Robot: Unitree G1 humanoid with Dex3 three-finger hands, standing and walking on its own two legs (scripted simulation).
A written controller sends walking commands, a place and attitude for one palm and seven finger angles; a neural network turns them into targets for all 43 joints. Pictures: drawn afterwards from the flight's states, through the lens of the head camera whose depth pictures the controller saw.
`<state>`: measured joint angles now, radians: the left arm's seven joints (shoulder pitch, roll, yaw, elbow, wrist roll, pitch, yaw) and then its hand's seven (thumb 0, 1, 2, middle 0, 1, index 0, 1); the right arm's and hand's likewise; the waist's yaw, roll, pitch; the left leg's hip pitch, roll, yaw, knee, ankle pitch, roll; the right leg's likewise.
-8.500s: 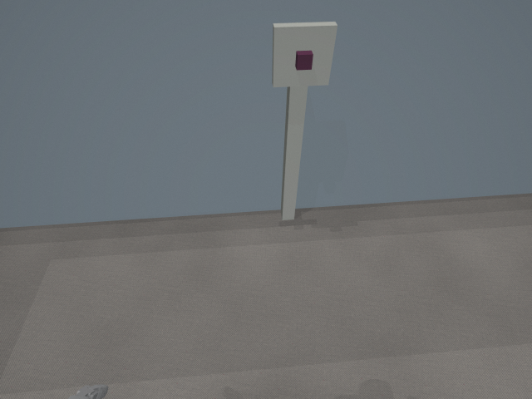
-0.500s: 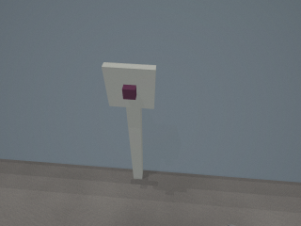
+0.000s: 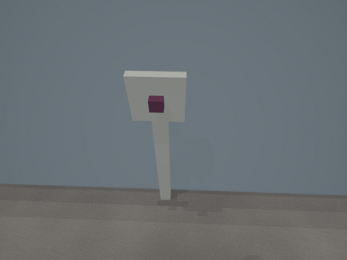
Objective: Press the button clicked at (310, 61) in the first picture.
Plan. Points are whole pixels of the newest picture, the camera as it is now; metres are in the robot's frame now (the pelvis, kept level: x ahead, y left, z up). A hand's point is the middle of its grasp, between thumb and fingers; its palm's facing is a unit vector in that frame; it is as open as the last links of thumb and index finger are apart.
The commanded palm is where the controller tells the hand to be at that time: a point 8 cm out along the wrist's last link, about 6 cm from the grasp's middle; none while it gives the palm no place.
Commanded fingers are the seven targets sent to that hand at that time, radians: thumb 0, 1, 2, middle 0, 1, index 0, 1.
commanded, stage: look again from close up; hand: left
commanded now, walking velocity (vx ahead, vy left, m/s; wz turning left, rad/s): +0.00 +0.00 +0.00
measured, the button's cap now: (156, 103) +0.55 +0.09 +0.04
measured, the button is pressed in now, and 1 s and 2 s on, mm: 0 0 0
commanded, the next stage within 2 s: shuffle to correct the standing spot in 0.54 s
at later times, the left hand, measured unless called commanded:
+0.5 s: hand out of the picture +0.04 +0.15 -0.17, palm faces +0.00 -0.98 -0.19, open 7.3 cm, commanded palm none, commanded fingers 0.00 0.90 0.90 -0.20 -0.30 -0.20 -0.30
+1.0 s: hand out of the picture +0.07 +0.10 -0.18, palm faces -0.01 -0.98 -0.19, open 7.3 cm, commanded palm none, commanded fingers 0.00 0.90 0.90 -0.20 -0.30 -0.20 -0.30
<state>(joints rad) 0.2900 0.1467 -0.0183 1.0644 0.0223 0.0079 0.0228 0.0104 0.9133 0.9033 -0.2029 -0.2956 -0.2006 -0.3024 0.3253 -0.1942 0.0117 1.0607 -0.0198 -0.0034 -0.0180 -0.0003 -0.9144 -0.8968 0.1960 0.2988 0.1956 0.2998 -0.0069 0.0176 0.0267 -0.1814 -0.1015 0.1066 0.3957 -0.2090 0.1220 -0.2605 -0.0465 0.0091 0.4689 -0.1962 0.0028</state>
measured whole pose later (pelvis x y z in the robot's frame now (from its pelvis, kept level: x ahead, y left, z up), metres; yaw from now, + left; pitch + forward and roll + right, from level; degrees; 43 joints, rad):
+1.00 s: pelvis +0.06 -0.07 -0.01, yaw -1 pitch +0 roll +1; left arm 0.27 0.15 0.04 1.05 0.03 0.04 0.00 0.01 0.92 0.90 -0.20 -0.30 -0.20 -0.30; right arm 0.30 -0.16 -0.02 1.11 -0.04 -0.01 -0.06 0.00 -0.91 -0.90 0.20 0.30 0.20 0.30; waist -0.02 0.01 0.06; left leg -0.16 0.00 0.09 0.53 -0.36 0.02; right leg -0.30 -0.01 -0.04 0.61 -0.33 -0.04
